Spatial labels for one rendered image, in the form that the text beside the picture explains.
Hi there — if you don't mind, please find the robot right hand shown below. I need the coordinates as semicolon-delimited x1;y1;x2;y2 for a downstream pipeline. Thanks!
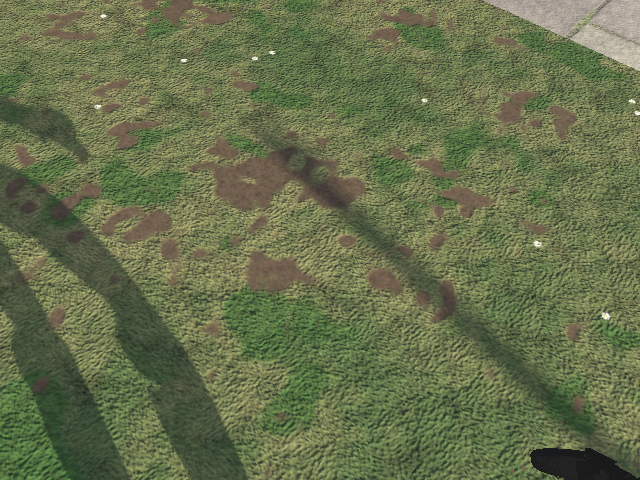
530;448;640;480

